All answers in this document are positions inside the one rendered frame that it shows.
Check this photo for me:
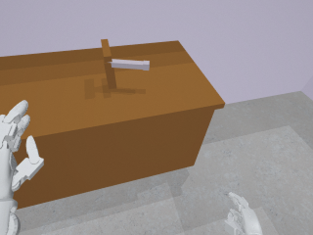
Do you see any left robot forearm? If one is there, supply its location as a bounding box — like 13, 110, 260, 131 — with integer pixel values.
0, 198, 21, 235

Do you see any tap lever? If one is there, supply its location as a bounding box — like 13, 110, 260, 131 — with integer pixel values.
108, 59, 150, 71

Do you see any counter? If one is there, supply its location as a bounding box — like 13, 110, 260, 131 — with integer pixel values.
0, 39, 226, 210

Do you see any left robot hand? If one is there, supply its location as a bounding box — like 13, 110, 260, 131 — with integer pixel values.
0, 100, 44, 200

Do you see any right robot hand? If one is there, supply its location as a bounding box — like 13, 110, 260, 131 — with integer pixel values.
224, 192, 263, 235

